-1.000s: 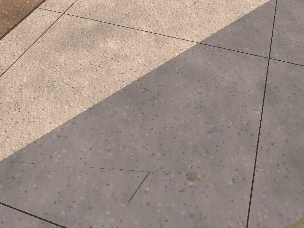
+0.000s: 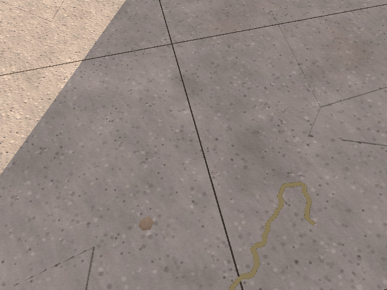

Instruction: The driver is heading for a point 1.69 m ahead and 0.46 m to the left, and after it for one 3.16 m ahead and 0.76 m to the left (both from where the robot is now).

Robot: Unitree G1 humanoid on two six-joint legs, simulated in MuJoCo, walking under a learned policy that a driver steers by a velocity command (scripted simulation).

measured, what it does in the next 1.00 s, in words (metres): walks ahead, turning left: left foot, then right foot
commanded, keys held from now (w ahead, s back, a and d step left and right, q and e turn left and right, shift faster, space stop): q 0.50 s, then w+q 0.36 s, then w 0.14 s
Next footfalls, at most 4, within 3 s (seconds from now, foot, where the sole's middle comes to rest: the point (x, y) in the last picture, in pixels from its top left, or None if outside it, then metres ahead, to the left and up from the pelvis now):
0.20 left None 0.04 0.14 -0.78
0.52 right None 0.07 -0.11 -0.78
1.06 left None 0.18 0.25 -0.78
1.62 right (157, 259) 0.55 0.20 -0.78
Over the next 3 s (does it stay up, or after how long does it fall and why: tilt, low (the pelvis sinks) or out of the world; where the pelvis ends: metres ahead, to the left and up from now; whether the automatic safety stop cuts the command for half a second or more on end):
stays up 1.10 0.28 -0.01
